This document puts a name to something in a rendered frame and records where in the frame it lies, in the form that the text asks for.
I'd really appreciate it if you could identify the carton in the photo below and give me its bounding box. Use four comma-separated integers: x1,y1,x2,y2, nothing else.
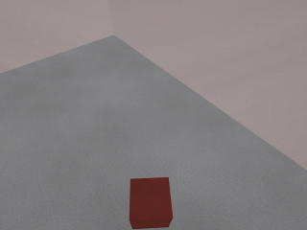
129,177,173,229

